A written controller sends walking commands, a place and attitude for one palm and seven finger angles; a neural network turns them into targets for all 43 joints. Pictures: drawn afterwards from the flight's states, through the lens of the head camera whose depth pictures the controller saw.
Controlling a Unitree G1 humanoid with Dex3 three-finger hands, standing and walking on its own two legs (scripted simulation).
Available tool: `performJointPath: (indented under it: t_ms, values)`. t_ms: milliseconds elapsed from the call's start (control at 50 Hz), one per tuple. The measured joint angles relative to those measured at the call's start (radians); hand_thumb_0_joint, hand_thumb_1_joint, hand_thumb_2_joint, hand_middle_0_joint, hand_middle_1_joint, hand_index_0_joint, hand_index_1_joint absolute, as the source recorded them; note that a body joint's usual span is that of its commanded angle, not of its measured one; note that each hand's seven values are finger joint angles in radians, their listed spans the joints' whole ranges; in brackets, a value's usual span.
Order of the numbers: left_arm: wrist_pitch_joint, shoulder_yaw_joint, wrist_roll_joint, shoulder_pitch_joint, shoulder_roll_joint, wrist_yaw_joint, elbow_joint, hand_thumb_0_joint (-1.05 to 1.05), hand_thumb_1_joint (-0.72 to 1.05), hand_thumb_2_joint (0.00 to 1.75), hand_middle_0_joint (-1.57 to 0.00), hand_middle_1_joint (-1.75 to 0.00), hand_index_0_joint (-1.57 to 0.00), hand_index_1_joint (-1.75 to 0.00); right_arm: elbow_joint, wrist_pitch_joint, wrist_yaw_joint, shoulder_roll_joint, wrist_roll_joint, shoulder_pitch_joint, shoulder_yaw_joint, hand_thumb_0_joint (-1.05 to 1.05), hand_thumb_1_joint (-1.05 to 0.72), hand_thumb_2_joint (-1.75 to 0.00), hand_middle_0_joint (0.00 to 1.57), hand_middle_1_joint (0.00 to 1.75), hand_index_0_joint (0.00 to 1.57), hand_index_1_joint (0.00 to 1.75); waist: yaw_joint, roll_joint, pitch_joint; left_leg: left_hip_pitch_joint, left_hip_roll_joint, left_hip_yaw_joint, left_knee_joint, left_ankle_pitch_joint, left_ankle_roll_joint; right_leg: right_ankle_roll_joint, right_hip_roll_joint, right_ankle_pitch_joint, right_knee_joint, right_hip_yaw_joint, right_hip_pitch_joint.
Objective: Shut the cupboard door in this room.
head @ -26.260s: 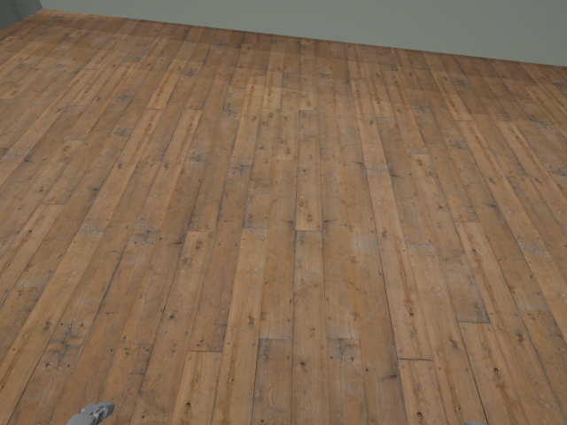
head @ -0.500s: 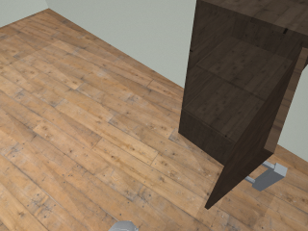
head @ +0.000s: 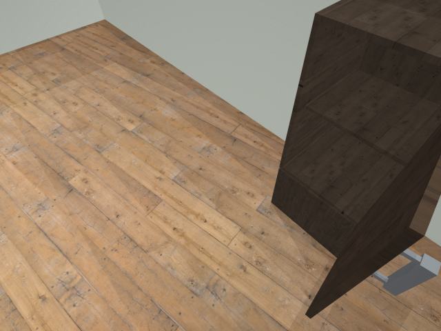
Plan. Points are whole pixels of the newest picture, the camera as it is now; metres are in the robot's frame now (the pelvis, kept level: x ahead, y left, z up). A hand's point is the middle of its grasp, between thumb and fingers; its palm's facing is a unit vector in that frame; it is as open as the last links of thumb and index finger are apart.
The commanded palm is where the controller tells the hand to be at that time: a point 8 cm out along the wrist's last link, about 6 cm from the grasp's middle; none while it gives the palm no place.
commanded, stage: stand and wait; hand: left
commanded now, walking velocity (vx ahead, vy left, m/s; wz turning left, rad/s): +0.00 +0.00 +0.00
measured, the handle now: (395, 268) +0.24 -0.29 -0.01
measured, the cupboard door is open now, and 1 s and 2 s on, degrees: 98 98 94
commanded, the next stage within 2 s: turn or walk to find it in 0.26 s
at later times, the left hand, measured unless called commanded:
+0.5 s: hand out of the picture -0.01 +0.19 -0.17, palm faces +0.12 -0.97 -0.21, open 7.3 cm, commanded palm none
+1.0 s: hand out of the picture +0.04 +0.24 -0.15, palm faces +0.27 -0.93 -0.25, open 7.4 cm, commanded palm none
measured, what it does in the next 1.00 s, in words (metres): steps on the spot, turning left: left foot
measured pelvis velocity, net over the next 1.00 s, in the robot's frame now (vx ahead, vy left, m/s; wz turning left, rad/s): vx -0.01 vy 0.01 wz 0.28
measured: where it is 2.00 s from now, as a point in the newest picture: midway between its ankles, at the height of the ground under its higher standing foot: outside the picture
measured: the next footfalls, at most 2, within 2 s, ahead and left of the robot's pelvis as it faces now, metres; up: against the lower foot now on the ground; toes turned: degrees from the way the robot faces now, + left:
left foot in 0.28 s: +0.01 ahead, +0.13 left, +0.00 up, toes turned +14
right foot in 1.10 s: +0.05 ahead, -0.11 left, +0.00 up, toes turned +16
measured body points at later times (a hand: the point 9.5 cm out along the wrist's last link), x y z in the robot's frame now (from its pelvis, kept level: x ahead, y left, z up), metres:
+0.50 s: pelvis -0.01 +0.00 +0.00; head +0.02 +0.01 +0.45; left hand -0.01 +0.24 -0.15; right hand +0.03 -0.23 -0.15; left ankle -0.03 +0.13 -0.73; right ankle +0.00 -0.11 -0.73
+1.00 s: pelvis -0.01 +0.01 +0.01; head +0.04 +0.03 +0.45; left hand +0.02 +0.29 -0.13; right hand +0.11 -0.21 -0.14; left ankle -0.03 +0.12 -0.73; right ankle +0.00 -0.13 -0.69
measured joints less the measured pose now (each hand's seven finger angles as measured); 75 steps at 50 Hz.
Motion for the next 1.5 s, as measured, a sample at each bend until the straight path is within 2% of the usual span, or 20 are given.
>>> performJointPath:
  t_ms: [60, 140, 200, 280, 420, 560, 640, 680, 700, 760, 820, 860, 980, 1060, 1100, 1180, 1220, 1280, 1380, 1500]
  values:
    - [-0.017, -0.008, 0.005, 0.009, -0.028, -0.001, -0.007, 0.01, 0.91, 0.9, -0.2, -0.3, -0.2, -0.3, 0.015, 0.024, 0.002, -0.018, 0.003, 0.019, -0.009, 0.0, -0.92, -0.9, 0.21, 0.3, 0.2, 0.3, -0.006, 0.021, -0.01, -0.059, -0.002, -0.028, 0.153, -0.153, -0.009, -0.037, 0.003, -0.015, -0.003, -0.024, 0.005]
    - [-0.019, -0.005, 0.009, 0.017, -0.041, 0.005, -0.004, 0.01, 0.92, 0.9, -0.2, -0.3, -0.2, -0.3, 0.031, 0.028, 0.0, -0.028, 0.004, 0.027, -0.013, 0.0, -0.92, -0.9, 0.2, 0.3, 0.2, 0.3, 0.002, 0.009, -0.005, -0.103, 0.005, -0.03, 0.293, -0.187, -0.016, -0.046, 0.0, 0.01, -0.05, -0.028, 0.024]
    - [-0.019, -0.003, 0.01, 0.022, -0.035, 0.004, 0.009, 0.01, 0.92, 0.9, -0.2, -0.3, -0.21, -0.3, 0.037, 0.021, -0.002, -0.028, 0.005, 0.033, -0.011, 0.0, -0.91, -0.9, 0.2, 0.3, 0.2, 0.3, 0.003, 0.001, -0.002, -0.083, 0.021, -0.02, 0.229, -0.152, -0.025, -0.044, 0.003, 0.023, -0.067, -0.036, 0.028]
    - [-0.012, -0.001, 0.0, 0.034, -0.026, 0.005, 0.033, 0.01, 0.92, 0.9, -0.2, -0.3, -0.21, -0.3, 0.048, -0.002, -0.004, -0.024, 0.001, 0.049, -0.001, 0.0, -0.91, -0.9, 0.2, 0.3, 0.2, 0.3, 0.001, 0.006, -0.012, 0.004, 0.045, -0.017, -0.011, 0.022, -0.021, -0.033, 0.021, 0.006, -0.031, -0.053, 0.01]
    - [0.009, 0.005, -0.005, 0.035, -0.006, 0.0, 0.062, 0.01, 0.91, 0.9, -0.2, -0.3, -0.2, -0.3, 0.073, -0.001, -0.008, 0.026, -0.004, 0.065, 0.017, 0.0, -0.91, -0.9, 0.2, 0.3, 0.2, 0.3, 0.013, -0.036, -0.024, 0.01, 0.024, -0.026, -0.036, 0.019, -0.009, -0.017, 0.001, 0.022, -0.063, -0.064, 0.027]
    - [0.004, 0.016, 0.003, 0.044, -0.012, -0.001, 0.031, 0.01, 0.91, 0.9, -0.2, -0.3, -0.2, -0.3, 0.027, 0.011, -0.002, 0.006, -0.004, 0.057, 0.002, 0.01, -0.92, -0.9, 0.2, 0.3, 0.2, 0.3, 0.004, -0.01, -0.019, -0.06, 0.013, -0.057, 0.023, 0.013, -0.006, -0.018, -0.015, 0.01, -0.036, -0.101, -0.009]
    - [0.005, 0.026, 0.013, 0.033, -0.007, 0.001, 0.003, 0.01, 0.91, 0.9, -0.2, -0.3, -0.2, -0.3, -0.002, 0.022, 0.005, -0.008, -0.004, 0.044, -0.011, 0.01, -0.92, -0.9, 0.2, 0.3, 0.2, 0.3, 0.0, -0.017, 0.0, -0.122, 0.023, -0.005, 0.174, -0.113, -0.016, -0.012, -0.043, -0.013, 0.004, -0.135, -0.019]
    - [0.007, 0.029, 0.013, 0.025, 0.001, 0.0, -0.009, 0.01, 0.91, 0.9, -0.2, -0.3, -0.2, -0.3, -0.016, 0.019, 0.011, -0.015, -0.002, 0.04, -0.013, 0.01, -0.92, -0.9, 0.2, 0.3, 0.2, 0.3, -0.003, -0.028, 0.008, -0.106, 0.027, 0.018, 0.122, -0.068, -0.018, 0.001, -0.064, -0.031, 0.04, -0.15, -0.027]
    - [0.011, 0.032, 0.01, 0.022, 0.007, -0.001, -0.015, 0.01, 0.91, 0.9, -0.2, -0.3, -0.2, -0.3, -0.024, 0.013, 0.012, -0.017, -0.005, 0.038, -0.014, 0.0, -0.92, -0.9, 0.2, 0.3, 0.2, 0.3, -0.004, -0.039, 0.009, -0.106, 0.019, 0.024, 0.101, -0.005, 0.0, 0.01, -0.08, -0.046, 0.071, -0.153, -0.039]
    - [0.036, 0.037, 0.006, 0.002, 0.022, 0.001, -0.024, 0.01, 0.91, 0.9, -0.2, -0.3, -0.2, -0.3, -0.043, 0.0, 0.011, -0.012, -0.012, 0.028, -0.015, 0.0, -0.91, -0.9, 0.2, 0.3, 0.2, 0.3, -0.003, -0.056, 0.012, -0.112, 0.0, 0.024, 0.102, -0.013, 0.046, 0.026, -0.059, -0.2, 0.283, -0.062, -0.124]
    - [0.04, 0.039, 0.005, -0.028, 0.032, -0.001, -0.032, 0.01, 0.91, 0.9, -0.2, -0.3, -0.2, -0.3, -0.053, -0.007, 0.002, -0.008, -0.014, 0.027, -0.011, 0.0, -0.91, -0.9, 0.2, 0.3, 0.2, 0.3, -0.011, -0.048, 0.008, -0.094, -0.008, -0.001, 0.033, 0.018, 0.05, 0.032, -0.024, -0.186, 0.452, 0.0, -0.193]
    - [0.034, 0.038, 0.003, -0.044, 0.036, -0.003, -0.045, 0.01, 0.91, 0.9, -0.2, -0.3, -0.2, -0.3, -0.056, -0.008, 0.0, -0.008, -0.013, 0.028, -0.008, 0.0, -0.91, -0.9, 0.2, 0.3, 0.2, 0.3, -0.012, -0.042, 0.006, -0.08, -0.012, -0.017, -0.013, 0.048, 0.049, 0.04, -0.013, -0.164, 0.479, 0.019, -0.21]
    - [0.031, 0.033, -0.002, -0.088, 0.038, -0.004, -0.085, 0.01, 0.91, 0.9, -0.2, -0.3, -0.2, -0.3, -0.068, -0.002, 0.005, -0.013, -0.016, 0.028, -0.012, 0.0, -0.91, -0.9, 0.21, 0.3, 0.2, 0.3, -0.027, -0.02, 0.006, -0.072, -0.022, -0.065, -0.063, 0.084, 0.034, 0.051, 0.002, -0.165, 0.351, 0.047, -0.18]
    - [0.021, 0.025, -0.007, -0.107, 0.027, -0.004, -0.108, 0.01, 0.91, 0.9, -0.2, -0.3, -0.2, -0.3, -0.075, 0.01, 0.01, -0.026, -0.018, 0.03, -0.022, 0.0, -0.91, -0.9, 0.21, 0.3, 0.2, 0.3, -0.041, 0.003, 0.008, -0.095, -0.031, -0.104, -0.035, 0.079, 0.011, 0.043, 0.022, -0.131, 0.164, 0.046, -0.105]
    - [0.007, 0.019, -0.007, -0.101, 0.022, -0.005, -0.121, 0.01, 0.91, 0.9, -0.2, -0.3, -0.2, -0.3, -0.077, 0.015, 0.013, -0.034, -0.013, 0.038, -0.028, 0.0, -0.91, -0.9, 0.21, 0.3, 0.2, 0.3, -0.04, 0.01, 0.001, -0.119, -0.041, -0.122, 0.006, 0.062, -0.006, 0.033, 0.027, -0.028, 0.006, 0.034, -0.039]
    - [-0.01, 0.009, 0.003, -0.069, -0.009, 0.001, -0.13, 0.01, 0.91, 0.9, -0.2, -0.3, -0.2, -0.3, -0.071, 0.042, 0.015, -0.062, -0.009, 0.032, -0.044, 0.0, -0.91, -0.9, 0.2, 0.3, 0.2, 0.3, -0.037, 0.04, 0.004, -0.22, -0.049, -0.113, 0.332, -0.15, -0.02, -0.05, 0.021, -0.042, 0.011, -0.011, -0.018]
    - [-0.009, 0.007, 0.004, -0.046, -0.019, 0.002, -0.128, 0.01, 0.91, 0.9, -0.2, -0.3, -0.2, -0.3, -0.068, 0.05, 0.02, -0.073, -0.012, 0.025, -0.049, 0.0, -0.91, -0.9, 0.2, 0.3, 0.2, 0.3, -0.034, 0.04, 0.007, -0.266, -0.042, -0.093, 0.51, -0.142, -0.03, -0.059, 0.01, -0.039, -0.013, -0.027, 0.003]
    - [-0.011, 0.005, 0.005, -0.016, -0.026, 0.003, -0.118, 0.01, 0.91, 0.9, -0.2, -0.3, -0.21, -0.3, -0.064, 0.051, 0.026, -0.083, -0.011, 0.018, -0.049, 0.0, -0.91, -0.9, 0.2, 0.3, 0.2, 0.3, -0.033, 0.034, 0.013, -0.289, -0.013, -0.076, 0.621, -0.097, -0.05, -0.063, -0.002, -0.027, -0.046, -0.057, 0.028]
    - [-0.016, 0.004, 0.009, 0.031, -0.024, 0.001, -0.101, 0.01, 0.91, 0.9, -0.2, -0.3, -0.21, -0.3, -0.049, 0.063, 0.029, -0.085, -0.007, 0.002, -0.037, 0.0, -0.91, -0.9, 0.2, 0.3, 0.2, 0.3, -0.013, 0.009, 0.023, -0.242, 0.023, -0.059, 0.535, -0.117, -0.069, -0.065, -0.023, -0.027, -0.065, -0.103, 0.047]
    - [-0.01, 0.01, 0.015, 0.079, 0.001, 0.0, -0.068, 0.01, 0.91, 0.9, -0.2, -0.3, -0.21, -0.3, -0.017, 0.075, 0.022, -0.077, 0.001, -0.023, -0.024, 0.0, -0.91, -0.9, 0.2, 0.3, 0.2, 0.3, 0.02, -0.02, 0.043, -0.15, 0.029, -0.01, 0.303, -0.151, -0.054, -0.053, -0.043, -0.047, -0.039, -0.152, 0.042]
